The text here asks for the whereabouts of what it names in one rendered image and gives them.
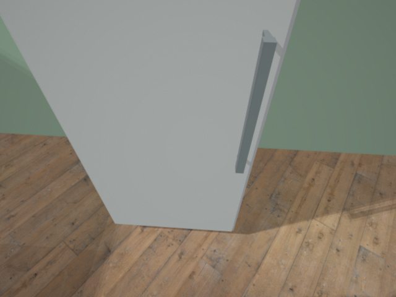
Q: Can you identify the handle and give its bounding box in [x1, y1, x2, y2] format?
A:
[235, 30, 277, 173]

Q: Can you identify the fridge door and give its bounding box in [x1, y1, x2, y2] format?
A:
[0, 0, 296, 231]

